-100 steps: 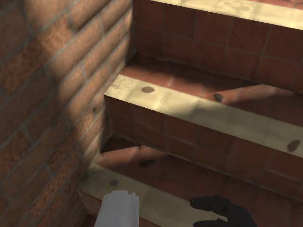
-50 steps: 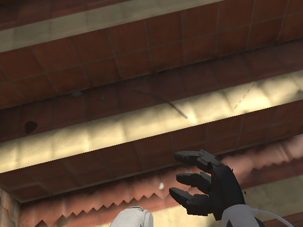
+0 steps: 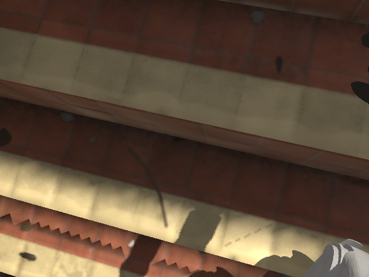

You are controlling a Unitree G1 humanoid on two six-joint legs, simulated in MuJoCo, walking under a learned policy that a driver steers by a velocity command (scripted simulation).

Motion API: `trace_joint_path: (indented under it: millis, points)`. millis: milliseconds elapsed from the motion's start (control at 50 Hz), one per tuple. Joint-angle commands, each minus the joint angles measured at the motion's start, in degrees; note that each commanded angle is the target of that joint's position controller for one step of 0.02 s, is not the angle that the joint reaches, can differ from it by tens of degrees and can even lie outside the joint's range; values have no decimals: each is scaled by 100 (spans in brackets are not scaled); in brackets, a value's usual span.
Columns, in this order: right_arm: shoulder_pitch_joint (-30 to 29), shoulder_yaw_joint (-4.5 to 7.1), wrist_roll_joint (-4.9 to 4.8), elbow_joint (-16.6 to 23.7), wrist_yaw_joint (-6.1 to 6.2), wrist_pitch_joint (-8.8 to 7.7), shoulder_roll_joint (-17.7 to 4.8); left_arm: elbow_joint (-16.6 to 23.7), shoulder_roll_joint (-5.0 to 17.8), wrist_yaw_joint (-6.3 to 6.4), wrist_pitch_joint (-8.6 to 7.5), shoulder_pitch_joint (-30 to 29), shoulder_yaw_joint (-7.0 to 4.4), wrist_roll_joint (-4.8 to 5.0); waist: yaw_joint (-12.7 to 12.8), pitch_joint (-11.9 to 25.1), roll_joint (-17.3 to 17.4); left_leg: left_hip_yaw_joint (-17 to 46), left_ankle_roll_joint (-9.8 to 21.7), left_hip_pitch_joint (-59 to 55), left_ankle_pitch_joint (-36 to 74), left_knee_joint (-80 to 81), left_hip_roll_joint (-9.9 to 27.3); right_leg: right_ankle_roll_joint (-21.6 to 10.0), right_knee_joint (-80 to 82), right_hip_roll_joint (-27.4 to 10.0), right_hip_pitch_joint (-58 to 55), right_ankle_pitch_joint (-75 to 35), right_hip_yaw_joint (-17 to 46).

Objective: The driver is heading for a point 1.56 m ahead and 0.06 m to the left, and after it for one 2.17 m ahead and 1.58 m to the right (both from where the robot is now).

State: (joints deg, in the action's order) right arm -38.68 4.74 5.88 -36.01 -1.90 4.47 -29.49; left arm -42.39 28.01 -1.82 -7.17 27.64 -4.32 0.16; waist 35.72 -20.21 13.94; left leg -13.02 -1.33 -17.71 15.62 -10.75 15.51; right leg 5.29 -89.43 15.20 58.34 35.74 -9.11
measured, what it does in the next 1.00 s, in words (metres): climbs: right foot 0.15 m higher, then left foot 0.20 m higher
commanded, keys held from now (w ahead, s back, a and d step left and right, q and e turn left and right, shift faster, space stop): w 1.00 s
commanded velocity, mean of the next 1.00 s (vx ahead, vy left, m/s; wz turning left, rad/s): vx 0.50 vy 0.00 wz -0.02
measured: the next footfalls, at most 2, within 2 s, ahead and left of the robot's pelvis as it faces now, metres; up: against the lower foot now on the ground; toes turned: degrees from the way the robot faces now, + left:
right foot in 0.06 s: +0.06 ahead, -0.10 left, +0.15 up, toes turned +8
left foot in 0.26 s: +0.06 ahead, +0.19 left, +0.36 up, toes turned -7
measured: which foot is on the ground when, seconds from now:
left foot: down 0.00-0.00, up 0.02-0.24, down 0.26-0.52, up 0.54-0.90, down 0.92-1.00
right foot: up 0.00-0.04, down 0.06-0.30, up 0.32-0.56, down 0.58-0.90, up 0.92-1.00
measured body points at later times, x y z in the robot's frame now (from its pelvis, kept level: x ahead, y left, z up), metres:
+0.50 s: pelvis +0.13 +0.10 +0.30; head +0.09 +0.12 +0.75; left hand +0.27 +0.39 +0.21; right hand +0.48 -0.01 +0.40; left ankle +0.03 +0.19 -0.37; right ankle +0.16 +0.03 -0.27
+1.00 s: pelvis +0.16 +0.18 +0.30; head +0.12 +0.18 +0.75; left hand +0.49 +0.27 +0.34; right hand +0.01 -0.03 +0.15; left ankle +0.17 +0.25 -0.38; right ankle +0.17 +0.03 -0.28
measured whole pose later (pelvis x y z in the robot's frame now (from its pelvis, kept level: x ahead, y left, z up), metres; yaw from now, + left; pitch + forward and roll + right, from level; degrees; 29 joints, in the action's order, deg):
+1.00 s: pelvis +0.16 +0.18 +0.30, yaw -11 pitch +1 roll +4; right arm 33.0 -1.5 3.0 -55.9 -0.8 -1.4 -12.4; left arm -27.7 10.8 -0.8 -4.5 -3.8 1.8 2.8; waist -6.8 7.4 -3.1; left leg -10.7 5.8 24.3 -29.7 -51.7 -3.6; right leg -5.6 -86.6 -0.3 46.7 14.9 8.2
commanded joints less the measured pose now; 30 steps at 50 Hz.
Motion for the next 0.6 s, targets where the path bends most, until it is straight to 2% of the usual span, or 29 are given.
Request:
trace_joint_path:
  millis: [20, 40, 60, 80, 100, 120, 140, 160, 180, 200, 220, 240, 260, 280, 300, 320, 340, 360, 380, 400, 440, 460, 480, 500, 520, 540, 560, 580, 600]
  points:
    - [1304, -147, -1029, 1172, 339, -188, 280, -640, 210, -211, 11, 1994, 218, -1031, -2427, 5527, -4286, 1720, -409, 90, 4478, -7660, -1829, -1511, 5141, -785, -4909, -3855, 1911]
    - [2237, -66, -1011, 647, 331, -320, -336, -80, 1210, -211, -169, 302, -162, -592, -3105, 6462, -5844, 3033, -650, 2803, -2219, -8505, -2314, -2449, 4476, -1570, -7588, -4978, 4614]
    - [1279, 263, -900, 799, 369, -391, -1130, -200, 1268, -214, -192, 693, -398, -201, -2202, 6716, -4793, 3169, -703, 3892, -3608, -9524, -2403, -2541, 4197, -1889, -8491, -6265, 4950]
    - [-709, 257, -673, 1360, 419, -467, -1043, -782, 1291, -328, -176, 2116, -476, -360, -1077, 6070, -3919, 2588, -793, 4744, -5240, -10455, -2811, -2227, 4621, -1893, -8504, -8130, 4183]
    - [-1875, 105, -248, 2095, 326, -581, -399, -1520, 566, 16, -214, 3164, -444, -108, -719, 5551, -4160, 2826, -948, 6278, -6738, -11640, -2616, -2090, 4497, -2195, -9206, -8339, 4544]
    - [-2360, -101, -121, 2407, 120, -676, 282, -1977, -285, 452, -270, 3974, -325, 212, -419, 5384, -4146, 3927, -940, 7513, -8042, -12673, -2055, -1873, 4066, -2337, -9510, -6844, 5151]
    - [-3572, -274, -152, 3000, 111, -713, 1000, -2781, -1002, 762, -313, 5703, -226, 463, 123, 4773, -3541, 3564, -1490, 9574, -9153, -12820, -2023, -1531, 3962, -2067, -11218, -6955, 4966]
    - [-3827, -501, -289, 3184, 168, -706, 1732, -3264, -1491, 1002, -360, 6586, -148, 400, 362, 4503, -3227, 3475, -1850, 11426, -10130, -13257, -2027, -1604, 3967, -2239, -12720, -7608, 5313]
    - [-3486, -751, -328, 3226, 124, -680, 2485, -3399, -1911, 1136, -408, 6559, -43, 384, 45, 4788, -2202, 3466, -1644, 11599, -10081, -12719, -1798, -1616, 4331, -2380, -12979, -7386, 5581]
    - [-2404, -798, -354, 3015, -27, -688, 2809, -2970, -1966, 1193, -424, 5281, -1, 332, -795, 4723, -1515, 3821, -1174, 10430, -9326, -11801, -1465, -1664, 4845, -2629, -11512, -6636, 5735]
    - [-1431, -886, -315, 2872, -130, -647, 3109, -2381, -1924, 1225, -347, 3594, 45, 439, -1741, 4069, -1102, 4096, -602, 8836, -8798, -11061, -1262, -1594, 5566, -2755, -8661, -5448, 5852]
    - [-493, -1085, -299, 3008, -140, -604, 3372, -1554, -1658, 1219, -230, 1462, 139, 543, -2888, 3007, -679, 4177, -184, 7294, -8515, -9231, -822, -1374, 6087, -2759, -5238, -4311, 5583]
    - [489, -1213, -315, 2787, -185, -640, 3461, -739, -1276, 1185, -58, -357, 157, 485, -3758, 2935, 267, 3178, 84, 4905, -6912, -7411, -856, -1239, 6661, -2529, -2547, -4104, 4865]
    - [1321, -1057, -449, 2491, -22, -697, 3284, -337, -1230, 1003, 187, -426, 235, 675, -3962, 3606, 973, 2480, 152, 1013, -6284, -5527, -952, -960, 6379, -1950, -376, -5277, 3577]
    - [3035, -466, -686, 1653, 80, -796, 2413, -41, -1243, 842, 346, -523, 249, 576, -4954, 4807, 2043, 2908, 549, -560, -3426, -3872, -841, -388, 3381, -1344, -1029, -5883, 2274]
    - [3926, -260, -894, 1025, 119, -691, 1845, -61, -1086, 609, 433, -232, 181, 417, -4819, 5373, 2280, 4402, 1173, -417, -1077, -3406, -257, -112, 1449, -763, -1045, -1264, 1841]
    - [2984, -280, -725, 1208, 20, -669, 1903, -115, -1349, 459, 450, 354, -4, 377, -3827, 4372, 994, 4775, 1181, 852, -759, -3955, -32, 44, -507, -415, -244, -77, 2069]
    - [1840, -477, -309, 1463, -50, -708, 2113, -132, -1913, 460, 500, 463, 28, 340, -3102, 2575, 273, 4241, 962, 1833, -890, -3652, -144, 165, -1678, -28, 1070, 463, 1579]
    - [1300, -599, -171, 1326, -131, -797, 2524, -299, -2589, 578, 648, 995, 218, 188, -2549, 1693, -135, 3209, 580, 2861, -961, -3318, -490, 66, -1981, -163, 1282, 408, 1078]
    - [1036, -593, -268, 1199, -162, -821, 2612, -478, -2638, 634, 749, 1563, 243, 105, -2086, 1411, -333, 2742, 449, 3708, -1247, -3055, -798, -37, -1837, -477, 711, 127, 905]
    - [840, -479, -415, 1146, -26, -679, 2599, -852, -1941, 503, 780, 2435, 110, 27, -1491, 1224, -977, 1930, 242, 5536, -2639, -2775, -1178, -3, -778, -637, -1545, -995, 581]
    - [1034, -448, -553, 1141, 18, -616, 2459, -763, -1814, 493, 777, 2384, 84, -5, -1510, 1294, -620, 2233, 156, 5862, -2788, -2569, -936, 4, -257, -911, -2036, -1159, 1030]
    - [933, -428, -551, 1203, 38, -594, 2341, -820, -1579, 518, 764, 2575, 35, -52, -1411, 1238, -562, 2240, -38, 5930, -2740, -2342, -911, 40, 284, -788, -2375, -1258, 965]
    - [371, -376, -519, 1531, 82, -626, 1960, -984, -1270, 539, 676, 3656, 37, -288, -676, 1463, -462, 1017, -635, 6292, -317, -3222, -1646, -294, 2848, -709, -4181, -850, 141]
    - [-104, -313, -699, 1682, 120, -631, 1797, -1507, -1194, 541, 537, 5165, -30, -635, 55, 2264, -1426, 292, -980, 6218, -28, -6732, -2388, -1398, 5751, -1592, -6338, -2684, 467]
    - [1143, -655, -803, 1315, 56, -860, 2718, -1322, -1307, 432, 463, 3303, -65, -556, -1324, 3078, -3619, 879, -10, 6190, -4496, -9290, -2211, -1854, 6010, -2142, -6661, -4369, 1185]
    - [1342, -795, -818, 1309, -88, -994, 3136, -923, -1866, 249, 357, 2079, 257, -736, -2259, 2788, -2633, 1246, 427, 6663, -4390, -11111, -2017, -1808, 5215, -1998, -6132, -3566, 1241]
    - [1693, -910, -770, 1348, -249, -1010, 3598, -478, -2436, 39, 306, 1203, 646, -813, -2943, 2717, -1926, 1879, 703, 7002, -4244, -12055, -2298, -1403, 4806, -1692, -5488, -2898, 1243]
    - [2847, -906, -520, 1492, -410, -898, 3406, 159, -2253, 14, 291, 42, 730, -571, -3864, 2433, -1674, 1992, 629, 6930, -3868, -11822, -2309, -1591, 6286, -1839, -4168, -636, 2822]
